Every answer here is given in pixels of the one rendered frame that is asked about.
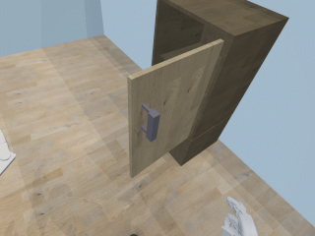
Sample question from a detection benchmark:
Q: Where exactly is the cupboard door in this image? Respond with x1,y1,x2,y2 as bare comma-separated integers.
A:
127,39,224,178

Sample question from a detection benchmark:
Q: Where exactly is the robot left hand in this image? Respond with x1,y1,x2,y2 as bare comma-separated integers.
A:
0,129,16,176

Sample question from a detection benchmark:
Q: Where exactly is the robot right hand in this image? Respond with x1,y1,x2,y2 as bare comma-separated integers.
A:
221,197,259,236

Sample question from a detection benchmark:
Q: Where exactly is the handle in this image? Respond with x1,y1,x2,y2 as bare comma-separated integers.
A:
141,103,160,142

